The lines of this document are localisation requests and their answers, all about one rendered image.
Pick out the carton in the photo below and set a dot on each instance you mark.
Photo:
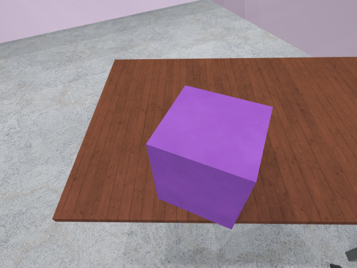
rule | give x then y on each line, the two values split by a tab
205	154

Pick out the table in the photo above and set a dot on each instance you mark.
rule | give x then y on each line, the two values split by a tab
308	170

